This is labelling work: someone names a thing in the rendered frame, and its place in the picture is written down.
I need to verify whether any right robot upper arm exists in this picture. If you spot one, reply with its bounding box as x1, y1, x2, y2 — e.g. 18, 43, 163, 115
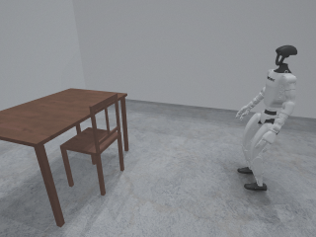
262, 69, 274, 95

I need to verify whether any left robot upper arm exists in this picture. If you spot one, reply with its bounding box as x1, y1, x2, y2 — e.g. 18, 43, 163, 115
281, 73, 297, 109

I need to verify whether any robot head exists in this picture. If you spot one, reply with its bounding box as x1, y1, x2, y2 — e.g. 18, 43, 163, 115
274, 45, 297, 74

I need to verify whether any left robot forearm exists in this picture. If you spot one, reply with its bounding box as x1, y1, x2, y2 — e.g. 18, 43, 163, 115
270, 102, 295, 134

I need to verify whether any table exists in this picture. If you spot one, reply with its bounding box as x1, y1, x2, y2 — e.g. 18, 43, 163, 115
0, 88, 129, 227

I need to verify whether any right robot forearm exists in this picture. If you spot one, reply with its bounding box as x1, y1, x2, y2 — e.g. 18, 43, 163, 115
247, 90, 265, 109

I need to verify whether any left robot hand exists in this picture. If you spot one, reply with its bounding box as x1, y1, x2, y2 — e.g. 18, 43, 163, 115
255, 130, 277, 153

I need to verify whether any chair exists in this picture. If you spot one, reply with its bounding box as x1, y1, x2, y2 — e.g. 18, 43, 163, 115
59, 93, 124, 196

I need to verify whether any robot right foot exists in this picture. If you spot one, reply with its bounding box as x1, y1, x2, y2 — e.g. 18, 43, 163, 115
237, 167, 253, 174

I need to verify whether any right robot hand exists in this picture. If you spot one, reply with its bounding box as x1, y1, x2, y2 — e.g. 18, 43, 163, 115
236, 106, 251, 120

